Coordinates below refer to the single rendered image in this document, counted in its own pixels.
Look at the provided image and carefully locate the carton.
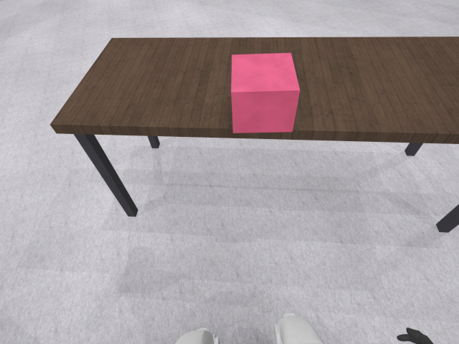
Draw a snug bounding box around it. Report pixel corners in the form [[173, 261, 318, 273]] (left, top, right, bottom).
[[231, 53, 300, 133]]

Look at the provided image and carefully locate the table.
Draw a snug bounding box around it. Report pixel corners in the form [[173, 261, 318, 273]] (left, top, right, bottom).
[[50, 37, 459, 233]]

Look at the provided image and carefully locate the robot thigh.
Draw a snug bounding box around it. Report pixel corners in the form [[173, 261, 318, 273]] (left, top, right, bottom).
[[274, 316, 324, 344], [175, 330, 220, 344]]

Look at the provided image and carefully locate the left robot thigh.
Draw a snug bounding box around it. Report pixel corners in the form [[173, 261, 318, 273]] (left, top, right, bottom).
[[175, 330, 220, 344]]

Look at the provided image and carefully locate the right robot thigh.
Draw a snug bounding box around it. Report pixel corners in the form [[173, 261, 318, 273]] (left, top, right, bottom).
[[274, 316, 324, 344]]

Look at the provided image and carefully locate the robot right hand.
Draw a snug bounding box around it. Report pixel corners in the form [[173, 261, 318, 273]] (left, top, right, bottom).
[[397, 328, 434, 344]]

